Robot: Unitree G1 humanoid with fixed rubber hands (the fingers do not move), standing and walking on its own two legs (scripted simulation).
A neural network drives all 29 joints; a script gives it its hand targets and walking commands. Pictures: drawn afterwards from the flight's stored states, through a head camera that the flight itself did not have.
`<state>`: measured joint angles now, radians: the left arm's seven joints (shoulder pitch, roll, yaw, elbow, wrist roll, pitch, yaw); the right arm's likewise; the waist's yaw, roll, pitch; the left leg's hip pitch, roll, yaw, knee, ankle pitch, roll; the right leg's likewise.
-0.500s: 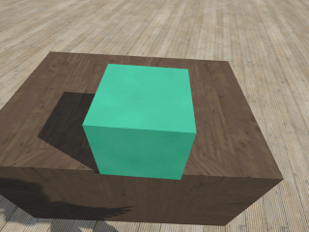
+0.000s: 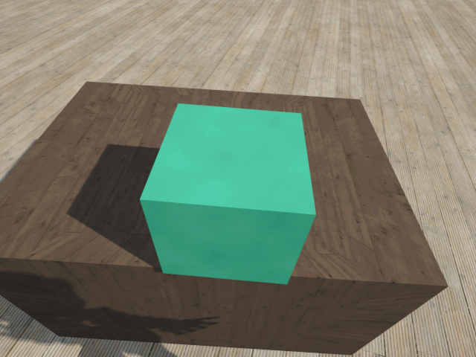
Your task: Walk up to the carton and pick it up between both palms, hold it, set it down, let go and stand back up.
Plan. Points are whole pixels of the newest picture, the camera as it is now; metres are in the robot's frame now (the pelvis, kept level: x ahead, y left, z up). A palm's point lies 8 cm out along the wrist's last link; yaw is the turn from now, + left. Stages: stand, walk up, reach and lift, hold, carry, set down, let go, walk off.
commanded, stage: walk up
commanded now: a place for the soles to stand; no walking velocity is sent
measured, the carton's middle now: (232, 193) +0.47 +0.03 -0.01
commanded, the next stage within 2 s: reach and lift in 0.78 s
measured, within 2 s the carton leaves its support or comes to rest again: neither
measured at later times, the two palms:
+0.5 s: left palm out of the picture +0.06 +0.31 -0.12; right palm out of the picture +0.07 -0.29 -0.12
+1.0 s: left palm out of the picture +0.14 +0.27 -0.13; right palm out of the picture +0.13 -0.28 -0.12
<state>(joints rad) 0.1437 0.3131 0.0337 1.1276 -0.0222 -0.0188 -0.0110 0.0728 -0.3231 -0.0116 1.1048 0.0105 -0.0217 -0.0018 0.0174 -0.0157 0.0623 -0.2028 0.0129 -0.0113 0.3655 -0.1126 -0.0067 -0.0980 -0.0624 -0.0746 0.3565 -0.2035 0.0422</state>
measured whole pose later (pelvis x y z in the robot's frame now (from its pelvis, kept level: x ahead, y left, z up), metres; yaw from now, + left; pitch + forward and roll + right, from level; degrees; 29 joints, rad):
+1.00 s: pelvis -0.02 +0.00 -0.03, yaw +0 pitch -5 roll -1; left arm 0.03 0.35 0.03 0.56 0.00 0.50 0.02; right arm 0.00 -0.27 -0.12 0.92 -0.07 0.00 0.08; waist 0.02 -0.04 0.20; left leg -0.37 0.05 0.02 0.71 -0.26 -0.02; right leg -0.27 -0.05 -0.04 0.72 -0.37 0.03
